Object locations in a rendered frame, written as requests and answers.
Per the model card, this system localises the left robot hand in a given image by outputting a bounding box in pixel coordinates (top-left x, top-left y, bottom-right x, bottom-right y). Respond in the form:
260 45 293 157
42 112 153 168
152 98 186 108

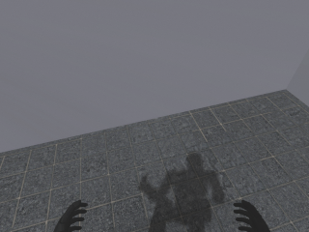
53 200 88 232

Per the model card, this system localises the right robot hand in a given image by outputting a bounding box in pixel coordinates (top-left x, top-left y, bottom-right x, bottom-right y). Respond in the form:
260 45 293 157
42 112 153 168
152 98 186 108
233 200 270 232

